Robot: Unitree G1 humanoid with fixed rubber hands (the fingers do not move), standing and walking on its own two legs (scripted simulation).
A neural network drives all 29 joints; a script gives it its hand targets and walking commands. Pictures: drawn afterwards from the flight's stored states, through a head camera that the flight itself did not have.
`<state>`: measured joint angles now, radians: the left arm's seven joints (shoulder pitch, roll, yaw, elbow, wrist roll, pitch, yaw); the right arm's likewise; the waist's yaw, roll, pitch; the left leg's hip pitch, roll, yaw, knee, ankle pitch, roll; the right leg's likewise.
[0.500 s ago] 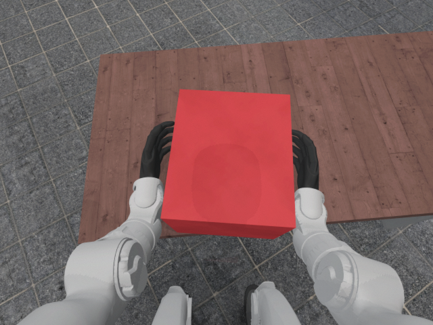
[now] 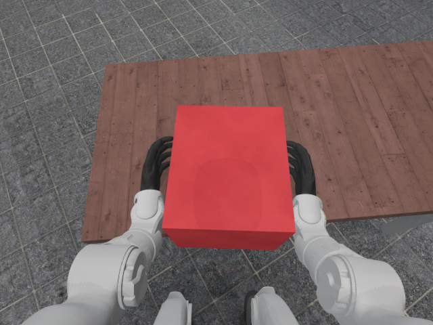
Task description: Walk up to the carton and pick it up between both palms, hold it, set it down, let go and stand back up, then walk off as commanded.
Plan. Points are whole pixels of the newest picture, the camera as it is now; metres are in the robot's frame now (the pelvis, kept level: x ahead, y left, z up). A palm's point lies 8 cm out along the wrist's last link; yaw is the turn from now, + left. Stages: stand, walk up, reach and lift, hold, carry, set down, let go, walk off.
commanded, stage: reach and lift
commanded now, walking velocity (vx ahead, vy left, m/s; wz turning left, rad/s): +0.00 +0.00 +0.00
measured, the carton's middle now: (227, 180) +0.40 -0.01 -0.06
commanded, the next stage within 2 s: none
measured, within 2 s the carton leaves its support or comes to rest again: leaves its support in 0.10 s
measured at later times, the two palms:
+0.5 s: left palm (141, 165) +0.40 +0.14 +0.03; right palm (312, 161) +0.39 -0.16 +0.03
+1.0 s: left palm (112, 128) +0.41 +0.15 +0.13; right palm (327, 118) +0.40 -0.14 +0.15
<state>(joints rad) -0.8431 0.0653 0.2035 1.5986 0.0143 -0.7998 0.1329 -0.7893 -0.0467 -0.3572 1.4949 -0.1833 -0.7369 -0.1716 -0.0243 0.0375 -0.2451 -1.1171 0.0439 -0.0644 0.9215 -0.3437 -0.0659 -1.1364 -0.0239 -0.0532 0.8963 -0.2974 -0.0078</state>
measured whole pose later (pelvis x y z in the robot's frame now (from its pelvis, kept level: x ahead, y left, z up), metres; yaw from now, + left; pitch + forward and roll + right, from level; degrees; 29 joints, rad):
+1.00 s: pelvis +0.03 +0.01 +0.06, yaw +1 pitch +7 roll -1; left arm -0.61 0.07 0.10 1.04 -0.12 -0.18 0.13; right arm -0.65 -0.04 -0.03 0.92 0.12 0.02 -0.22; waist -0.05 0.04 -0.17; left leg -0.40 0.04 -0.06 0.55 -0.27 -0.05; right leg -0.42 -0.02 -0.06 0.53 -0.23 0.00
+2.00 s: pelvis +0.03 +0.01 +0.08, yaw +1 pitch -1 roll -1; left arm -0.60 0.02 0.21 0.51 0.14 0.41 0.05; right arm -0.61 -0.05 -0.02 0.64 0.16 0.32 -0.25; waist -0.05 0.01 -0.11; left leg -0.15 0.03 -0.06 0.37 -0.20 -0.04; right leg -0.16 -0.02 -0.06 0.33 -0.15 0.01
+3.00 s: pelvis +0.02 +0.01 +0.08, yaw +1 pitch -5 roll +0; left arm -0.58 -0.01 0.24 0.25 0.21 0.60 0.01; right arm -0.61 -0.05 -0.01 0.50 0.21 0.40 -0.25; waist -0.05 0.00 -0.05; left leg -0.07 0.03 -0.06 0.34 -0.19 -0.04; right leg -0.08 -0.02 -0.06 0.32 -0.15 0.01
